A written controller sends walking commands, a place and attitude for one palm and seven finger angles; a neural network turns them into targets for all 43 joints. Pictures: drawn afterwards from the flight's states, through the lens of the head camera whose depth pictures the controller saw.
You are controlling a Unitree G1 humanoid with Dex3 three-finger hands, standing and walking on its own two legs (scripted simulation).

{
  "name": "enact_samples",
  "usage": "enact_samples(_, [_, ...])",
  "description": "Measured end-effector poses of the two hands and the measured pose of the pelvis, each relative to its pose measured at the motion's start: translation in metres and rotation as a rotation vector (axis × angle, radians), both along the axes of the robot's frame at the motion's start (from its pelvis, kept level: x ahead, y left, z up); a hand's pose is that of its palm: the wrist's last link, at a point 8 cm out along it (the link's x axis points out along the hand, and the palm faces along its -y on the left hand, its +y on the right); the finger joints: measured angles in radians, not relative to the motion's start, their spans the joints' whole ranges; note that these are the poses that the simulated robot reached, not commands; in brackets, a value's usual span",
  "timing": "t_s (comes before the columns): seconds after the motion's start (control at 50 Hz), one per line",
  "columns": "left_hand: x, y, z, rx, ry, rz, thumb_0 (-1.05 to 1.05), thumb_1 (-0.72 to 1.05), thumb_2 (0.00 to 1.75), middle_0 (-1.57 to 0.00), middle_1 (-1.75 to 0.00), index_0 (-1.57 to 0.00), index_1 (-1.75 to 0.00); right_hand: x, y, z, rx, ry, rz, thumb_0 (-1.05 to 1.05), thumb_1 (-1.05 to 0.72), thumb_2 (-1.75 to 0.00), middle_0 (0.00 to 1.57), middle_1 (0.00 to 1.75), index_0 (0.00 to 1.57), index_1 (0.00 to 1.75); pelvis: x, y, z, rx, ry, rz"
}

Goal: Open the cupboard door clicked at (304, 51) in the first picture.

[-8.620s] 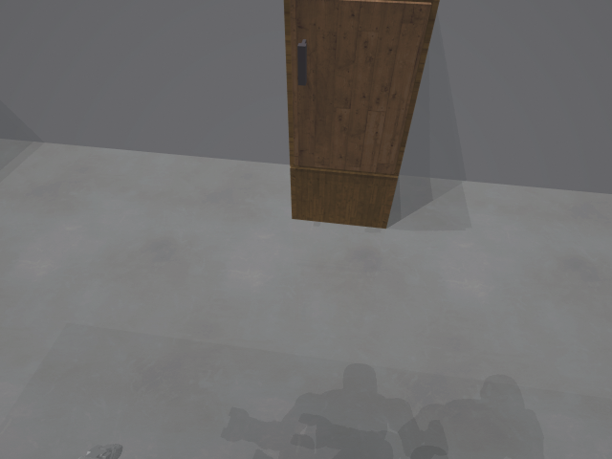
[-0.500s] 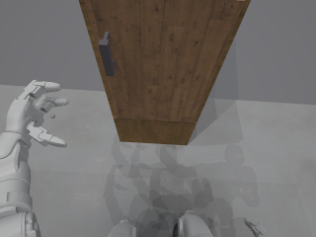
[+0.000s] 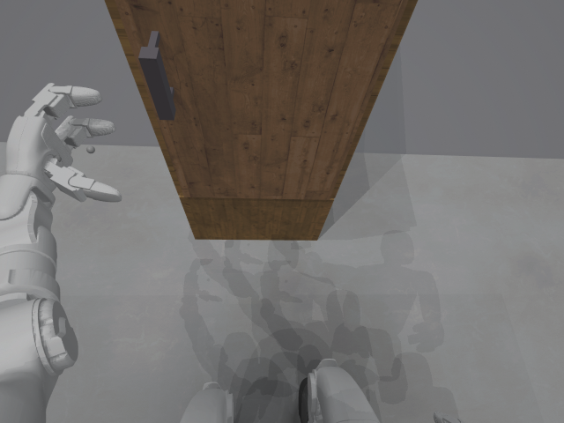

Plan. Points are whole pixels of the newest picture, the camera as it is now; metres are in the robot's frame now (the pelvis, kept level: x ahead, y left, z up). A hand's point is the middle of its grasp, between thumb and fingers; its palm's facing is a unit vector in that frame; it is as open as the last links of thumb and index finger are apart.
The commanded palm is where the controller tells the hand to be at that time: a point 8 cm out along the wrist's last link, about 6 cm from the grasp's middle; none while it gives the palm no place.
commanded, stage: move the hooked fingers beside the handle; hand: left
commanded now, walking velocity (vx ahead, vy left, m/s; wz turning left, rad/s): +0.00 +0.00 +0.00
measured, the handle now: (161, 77) +0.62 +0.17 +0.06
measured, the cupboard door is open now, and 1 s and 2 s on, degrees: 0 0 0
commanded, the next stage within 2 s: slide the fingers in behind the handle in 1.32 s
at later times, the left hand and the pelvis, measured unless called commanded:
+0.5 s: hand (119, 94) +0.57 +0.22 +0.07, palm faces -0.05 -1.00 -0.02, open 14.0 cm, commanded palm +0.56 +0.26 +0.06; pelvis +0.00 +0.00 -0.02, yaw -2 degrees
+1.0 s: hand (111, 95) +0.58 +0.24 +0.06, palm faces -0.05 -1.00 +0.00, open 14.0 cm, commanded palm +0.56 +0.26 +0.06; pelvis +0.03 +0.02 -0.01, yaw -2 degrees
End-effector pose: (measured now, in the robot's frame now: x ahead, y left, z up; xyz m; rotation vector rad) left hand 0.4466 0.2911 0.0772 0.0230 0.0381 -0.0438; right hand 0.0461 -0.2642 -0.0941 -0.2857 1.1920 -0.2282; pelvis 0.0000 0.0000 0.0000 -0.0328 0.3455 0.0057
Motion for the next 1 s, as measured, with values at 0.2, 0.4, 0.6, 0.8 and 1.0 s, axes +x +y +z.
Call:
enact_samples(0.2, [0.041,-0.007,0.002,0.006,-0.005,-0.009,-0.02,-0.50,0.30,-0.30,-1.20,-0.30,-1.20,-0.038,-0.004,-0.006,-0.024,0.120,-0.044,0.00,-0.90,-0.90,0.20,0.30,0.20,0.30,-0.005,0.000,-0.009,-0.009,0.053,0.000])
enact_samples(0.4, [0.081,-0.018,0.001,0.005,0.008,-0.010,-0.02,-0.50,0.30,-0.30,-1.20,-0.30,-1.20,-0.075,0.002,-0.005,-0.026,0.238,-0.099,0.00,-0.90,-0.90,0.20,0.30,0.20,0.30,-0.004,0.002,-0.015,-0.019,0.106,-0.009])
enact_samples(0.6, [0.118,-0.015,-0.003,0.003,0.025,0.004,-0.02,-0.50,0.30,-0.30,-1.20,-0.30,-1.20,-0.097,0.016,-0.002,-0.022,0.321,-0.146,0.00,-0.90,-0.90,0.20,0.30,0.20,0.30,-0.001,0.006,-0.020,-0.034,0.160,-0.018])
enact_samples(0.8, [0.120,0.001,-0.022,-0.002,0.040,-0.001,-0.02,-0.50,0.30,-0.30,-1.20,-0.30,-1.20,-0.096,0.031,0.002,0.008,0.389,-0.162,0.00,-0.90,-0.90,0.20,0.30,0.20,0.30,0.011,0.013,-0.018,-0.041,0.180,-0.028])
enact_samples(1.0, [0.116,-0.001,-0.016,-0.020,0.026,-0.007,-0.02,-0.50,0.30,-0.30,-1.20,-0.30,-1.20,-0.059,0.027,0.009,-0.001,0.332,-0.129,0.00,-0.90,-0.90,0.20,0.30,0.20,0.30,0.026,0.016,-0.008,-0.055,0.157,-0.011])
